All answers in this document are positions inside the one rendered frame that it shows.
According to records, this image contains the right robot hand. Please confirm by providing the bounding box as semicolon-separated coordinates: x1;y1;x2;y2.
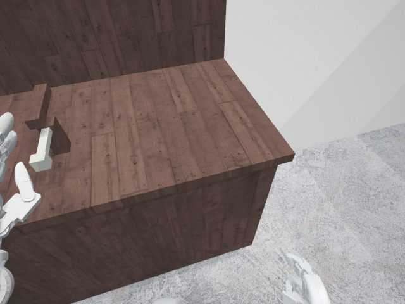
282;253;331;304

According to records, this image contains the tap lever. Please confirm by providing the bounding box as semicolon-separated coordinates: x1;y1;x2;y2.
29;127;53;172

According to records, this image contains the left robot hand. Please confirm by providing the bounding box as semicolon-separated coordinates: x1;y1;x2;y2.
0;112;41;248

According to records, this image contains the counter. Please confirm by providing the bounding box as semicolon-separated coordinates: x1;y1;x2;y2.
0;0;295;304

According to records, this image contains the left robot forearm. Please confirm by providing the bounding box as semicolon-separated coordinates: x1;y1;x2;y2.
0;250;14;304

